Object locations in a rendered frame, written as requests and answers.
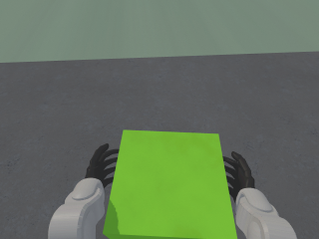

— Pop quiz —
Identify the robot left forearm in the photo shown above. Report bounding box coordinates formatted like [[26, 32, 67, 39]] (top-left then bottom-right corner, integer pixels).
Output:
[[48, 177, 105, 239]]

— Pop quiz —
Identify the left robot hand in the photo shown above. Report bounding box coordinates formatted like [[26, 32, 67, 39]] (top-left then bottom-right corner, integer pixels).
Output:
[[85, 143, 120, 188]]

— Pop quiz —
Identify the carton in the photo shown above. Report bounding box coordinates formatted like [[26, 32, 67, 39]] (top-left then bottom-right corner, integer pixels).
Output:
[[103, 129, 237, 239]]

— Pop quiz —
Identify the robot right forearm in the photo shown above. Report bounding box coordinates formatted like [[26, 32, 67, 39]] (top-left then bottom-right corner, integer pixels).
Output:
[[234, 187, 297, 239]]

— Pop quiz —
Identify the right robot hand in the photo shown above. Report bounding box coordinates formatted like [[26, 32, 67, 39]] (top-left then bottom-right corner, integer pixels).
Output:
[[222, 151, 255, 202]]

